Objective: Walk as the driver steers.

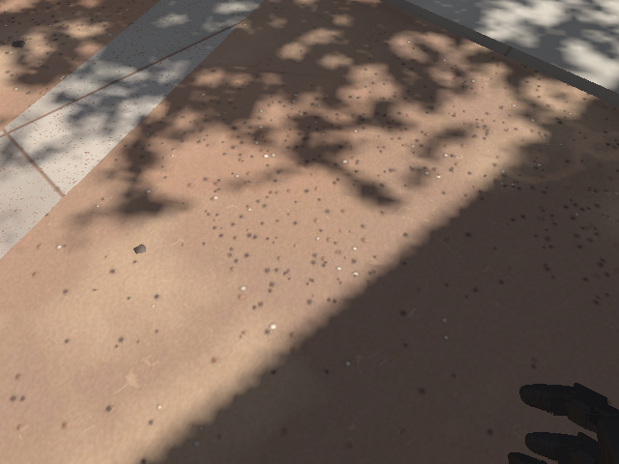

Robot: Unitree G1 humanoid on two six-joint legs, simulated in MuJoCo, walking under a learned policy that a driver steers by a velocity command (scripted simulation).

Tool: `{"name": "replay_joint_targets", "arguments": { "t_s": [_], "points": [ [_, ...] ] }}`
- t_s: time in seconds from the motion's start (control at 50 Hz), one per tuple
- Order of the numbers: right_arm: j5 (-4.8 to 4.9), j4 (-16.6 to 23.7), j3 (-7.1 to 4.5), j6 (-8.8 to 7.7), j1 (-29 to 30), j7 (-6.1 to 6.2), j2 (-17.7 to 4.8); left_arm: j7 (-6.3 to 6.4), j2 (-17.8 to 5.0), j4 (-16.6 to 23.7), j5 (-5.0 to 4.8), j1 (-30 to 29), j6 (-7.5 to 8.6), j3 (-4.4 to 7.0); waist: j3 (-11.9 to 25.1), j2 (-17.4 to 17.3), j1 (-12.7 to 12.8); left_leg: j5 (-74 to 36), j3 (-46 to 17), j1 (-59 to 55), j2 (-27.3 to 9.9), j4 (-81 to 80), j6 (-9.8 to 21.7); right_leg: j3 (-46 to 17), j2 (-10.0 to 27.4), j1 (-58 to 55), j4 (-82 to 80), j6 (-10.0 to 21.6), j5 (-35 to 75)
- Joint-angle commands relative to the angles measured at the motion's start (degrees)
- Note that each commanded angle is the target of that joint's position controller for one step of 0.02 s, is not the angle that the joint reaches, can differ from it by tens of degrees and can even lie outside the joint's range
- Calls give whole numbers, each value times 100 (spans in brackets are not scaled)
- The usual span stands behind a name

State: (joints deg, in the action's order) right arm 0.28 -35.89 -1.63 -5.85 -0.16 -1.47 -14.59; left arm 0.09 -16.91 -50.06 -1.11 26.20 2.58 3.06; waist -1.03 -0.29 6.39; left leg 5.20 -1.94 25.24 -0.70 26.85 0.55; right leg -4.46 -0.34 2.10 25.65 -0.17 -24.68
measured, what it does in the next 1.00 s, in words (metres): walks ahead, turning right: right foot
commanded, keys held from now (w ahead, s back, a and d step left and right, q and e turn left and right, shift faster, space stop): w+e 0.74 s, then w+q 0.26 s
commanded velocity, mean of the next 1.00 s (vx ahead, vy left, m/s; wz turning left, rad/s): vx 0.50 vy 0.00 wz -0.41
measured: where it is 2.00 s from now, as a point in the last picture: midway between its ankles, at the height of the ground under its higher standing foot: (462, 250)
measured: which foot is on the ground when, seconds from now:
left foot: down 0.00-0.50, up 0.52-1.00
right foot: down 0.00-0.00, up 0.02-0.48, down 0.50-1.00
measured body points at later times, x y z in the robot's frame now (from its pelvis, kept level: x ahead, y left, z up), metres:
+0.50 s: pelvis +0.26 -0.05 -0.01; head +0.29 -0.07 +0.44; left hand +0.54 +0.12 -0.08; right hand +0.19 -0.34 -0.14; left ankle +0.11 +0.13 -0.72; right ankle +0.35 -0.17 -0.73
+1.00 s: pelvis +0.54 -0.13 +0.00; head +0.56 -0.14 +0.45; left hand +0.70 +0.12 -0.11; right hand +0.63 -0.44 -0.08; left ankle +0.70 -0.10 -0.72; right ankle +0.35 -0.17 -0.73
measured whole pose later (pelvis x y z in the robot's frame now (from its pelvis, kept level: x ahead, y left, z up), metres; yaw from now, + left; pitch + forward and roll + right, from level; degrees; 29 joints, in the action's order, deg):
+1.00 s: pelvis +0.54 -0.13 +0.00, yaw -25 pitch +2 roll -1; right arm 0.6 -41.5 -1.6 -5.7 -4.1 -2.8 -16.2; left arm 0.4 -17.8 -43.6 -0.4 20.7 2.4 3.8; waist -0.2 -1.4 3.7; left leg 1.4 0.6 28.4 -0.2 28.3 3.2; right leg -4.8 -4.0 -2.1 20.9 2.9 -24.4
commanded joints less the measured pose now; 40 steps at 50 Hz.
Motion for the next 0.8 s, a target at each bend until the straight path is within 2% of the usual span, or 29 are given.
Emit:
{"name": "replay_joint_targets", "arguments": {
  "t_s": [0.02,0.04,0.06,0.08,0.1,0.12,0.14,0.2,0.26,0.3,0.36,0.4,0.44,0.46,0.48,0.5,0.52,0.54,0.56,0.58,0.6,0.62,0.64,0.66,0.7,0.74,0.8],
  "points": [
    [-85,-264,-597,62,-2400,92,-1770,22,47,726,1,324,181,-114,2259,-1886,-1074,1007,-3477,-4957,-2477,-479,1442,84,-174,3637,3807,124,-941],
    [-45,-249,-473,78,-2296,79,-1199,43,-576,630,-140,24,189,45,1730,-1196,-1244,2052,-3635,-4433,-2249,-900,1329,-303,128,4174,4471,104,-779],
    [-8,-260,-383,63,-1980,89,-941,42,-822,754,-171,-494,179,139,976,-881,-1230,1929,-2774,-3763,-2033,-1015,1121,-242,325,4366,4564,132,-248],
    [-33,-262,-317,48,-1591,77,-778,56,-753,776,-123,-678,146,147,624,-597,-1044,1326,-2171,-3108,-1783,-1170,1016,-157,515,4155,4442,93,190],
    [-60,-292,-276,34,-1334,62,-610,44,-679,809,-58,-760,105,163,344,-643,-898,865,-1707,-2621,-1606,-1344,1008,-162,641,4013,4228,56,482],
    [-103,-334,-270,2,-1181,65,-558,17,-563,813,-59,-706,44,164,214,-751,-745,527,-1309,-2225,-1476,-1522,964,-180,763,3717,4104,29,680],
    [-104,-376,-284,-32,-1085,71,-529,0,-448,820,-75,-690,-15,154,141,-742,-670,270,-1019,-2003,-1415,-1665,971,-140,793,3579,4033,1,785],
    [-96,-543,-362,-108,-1067,109,-707,-22,-283,1003,-32,-962,-119,129,-58,-444,-598,-435,-396,-1803,-1484,-1909,1080,-141,843,3759,3603,-111,1239],
    [-97,-677,-413,-84,-1117,151,-880,-113,-213,1151,-20,-1337,-100,83,-142,-305,-685,-764,234,-1881,-1386,-1971,1026,-36,813,3715,2642,-107,2120],
    [-66,-753,-440,-50,-1212,177,-1006,-196,-170,1280,-16,-1738,-68,42,-239,-227,-832,-846,582,-1928,-1353,-1979,951,172,745,3549,2004,-40,2573],
    [16,-911,-493,28,-1479,189,-1176,-288,-202,1530,-13,-2265,-74,25,-388,-161,-999,-890,854,-2343,-1483,-1894,842,384,677,3553,1423,119,2563],
    [82,-1001,-532,106,-1595,188,-1272,-336,-284,1686,-6,-2471,-90,48,-430,-181,-1010,-1260,987,-2741,-1589,-1648,742,529,591,3584,1201,271,2203],
    [131,-1020,-580,188,-1579,208,-1440,-357,-439,1766,15,-2344,-118,128,-211,-342,-825,-2893,1182,-2989,-1597,-991,614,841,281,3102,1116,491,1618],
    [157,-1010,-602,235,-1549,223,-1520,-347,-588,1711,20,-1959,-141,216,75,-422,-572,-3835,1295,-2998,-1541,-308,539,1026,35,2513,1095,629,1365],
    [177,-988,-582,280,-1477,240,-1489,-306,-826,1504,0,-1123,-161,373,511,-334,-83,-4170,1481,-2672,-1350,824,381,1138,-255,1353,781,821,1583],
    [66,-925,-493,260,-1588,265,-1287,-199,-1256,1240,-26,-109,-221,583,1050,78,337,-2934,1502,-1421,-1124,2463,125,460,-29,-427,690,1091,1754],
    [-191,-581,-218,137,-2116,192,-437,-142,-1959,1274,-95,-283,-197,675,1418,1750,-374,2404,1192,1231,29,4573,-272,-2799,1492,-2214,128,2118,813],
    [-21,-560,-238,-74,-1668,114,-809,-179,-1541,1517,-46,-140,-89,527,2306,1072,13,2964,-261,1794,210,5270,-202,-4405,1963,-2549,-780,2426,-56],
    [210,-379,-327,-176,-1074,67,-1129,-208,-1200,1444,14,-307,4,420,1490,713,103,2410,-339,2270,-56,5232,-70,-3655,1835,-2070,-951,2098,254],
    [175,-342,-285,-241,-947,91,-1040,-201,-1083,1444,10,-584,56,383,955,363,-115,1905,-301,2156,-294,4770,15,-2960,1588,-1270,-927,1908,757],
    [26,-410,-300,-252,-963,140,-1029,-184,-909,1501,28,-980,66,331,628,136,-368,1588,-306,1798,-478,4257,-12,-2414,1375,-501,-932,1755,1437],
    [-41,-455,-336,-201,-1078,152,-1077,-158,-759,1603,102,-1228,75,273,530,236,-584,1370,-360,1353,-600,3959,-32,-2054,1211,45,-1028,1697,2020],
    [-63,-463,-349,-131,-1144,144,-1068,-142,-732,1660,130,-1327,79,261,490,296,-684,1266,-353,1104,-606,3769,-88,-1929,1131,362,-1144,1711,2309],
    [-91,-470,-340,-72,-1182,144,-988,-120,-750,1654,109,-1331,96,268,462,265,-728,1202,-293,1007,-587,3556,-174,-1777,1088,564,-1208,1749,2621],
    [-135,-414,-291,11,-991,157,-822,-46,-854,1581,67,-1203,111,297,307,206,-721,820,-187,971,-502,2979,-351,-1407,940,942,-1296,1738,2930],
    [-136,-292,-226,26,-536,149,-680,27,-944,1495,36,-1031,93,330,147,261,-571,19,-162,962,-383,2099,-459,-1149,741,1107,-1305,1573,2774],
    [-64,-291,-118,-21,-120,39,-501,59,-826,1322,43,-825,98,274,89,465,-303,-1273,2,453,-252,916,-444,-712,610,1193,-1367,1294,2285]
  ]
}}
